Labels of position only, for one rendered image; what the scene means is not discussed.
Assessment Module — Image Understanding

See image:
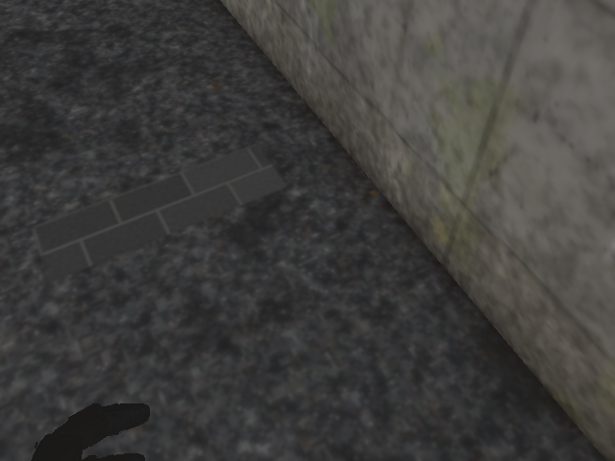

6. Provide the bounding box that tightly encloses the left robot hand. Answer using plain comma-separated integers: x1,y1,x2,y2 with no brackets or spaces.
31,403,150,461

